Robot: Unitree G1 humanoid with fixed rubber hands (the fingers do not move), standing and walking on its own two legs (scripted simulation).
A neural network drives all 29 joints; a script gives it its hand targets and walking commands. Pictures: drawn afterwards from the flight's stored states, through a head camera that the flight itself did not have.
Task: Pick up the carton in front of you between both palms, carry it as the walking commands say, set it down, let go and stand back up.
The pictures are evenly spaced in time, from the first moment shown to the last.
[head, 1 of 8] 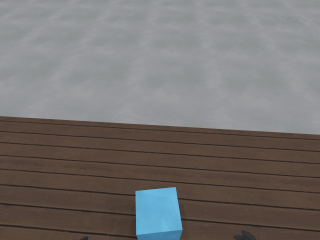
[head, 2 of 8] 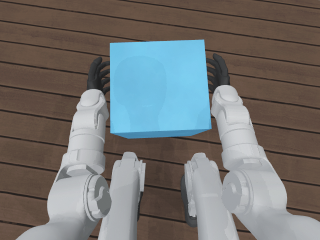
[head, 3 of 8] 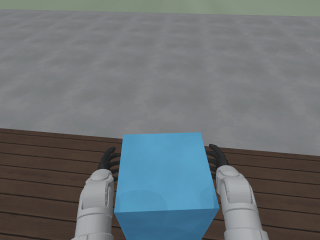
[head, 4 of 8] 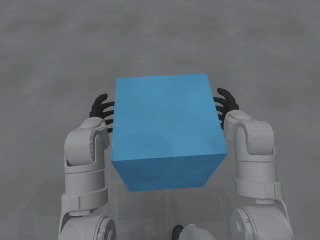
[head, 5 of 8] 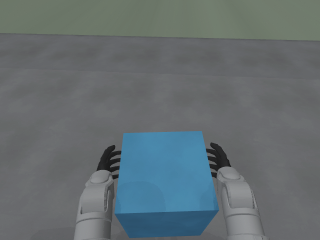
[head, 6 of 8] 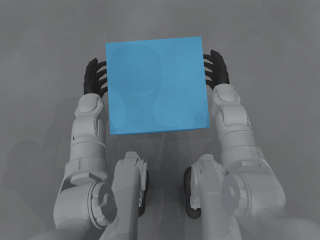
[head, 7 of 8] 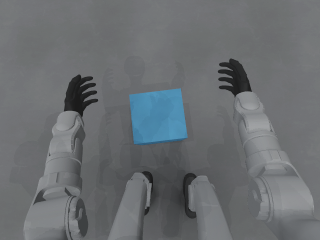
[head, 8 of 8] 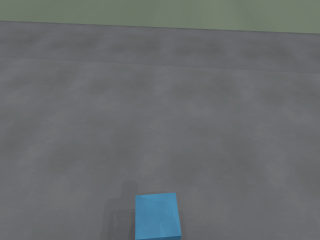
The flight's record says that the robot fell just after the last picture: no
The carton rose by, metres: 0.68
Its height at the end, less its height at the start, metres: -0.08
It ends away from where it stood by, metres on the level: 2.89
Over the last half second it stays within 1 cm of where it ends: yes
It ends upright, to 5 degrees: yes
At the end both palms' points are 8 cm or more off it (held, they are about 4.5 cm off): yes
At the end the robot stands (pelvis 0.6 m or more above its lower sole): yes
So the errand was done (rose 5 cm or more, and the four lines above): yes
